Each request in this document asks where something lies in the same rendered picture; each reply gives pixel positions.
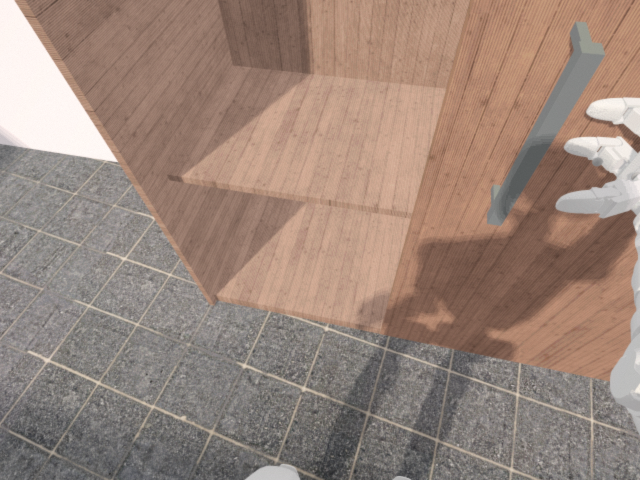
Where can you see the wardrobe door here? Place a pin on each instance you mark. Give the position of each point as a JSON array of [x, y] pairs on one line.
[[547, 288]]

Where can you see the robot right upper arm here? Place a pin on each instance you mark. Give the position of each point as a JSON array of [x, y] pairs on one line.
[[625, 380]]

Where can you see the left robot shin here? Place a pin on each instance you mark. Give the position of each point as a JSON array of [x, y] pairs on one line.
[[290, 468]]

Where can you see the handle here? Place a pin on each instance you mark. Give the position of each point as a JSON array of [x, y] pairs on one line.
[[579, 70]]

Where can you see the robot right hand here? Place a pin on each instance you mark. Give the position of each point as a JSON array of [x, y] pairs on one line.
[[618, 157]]

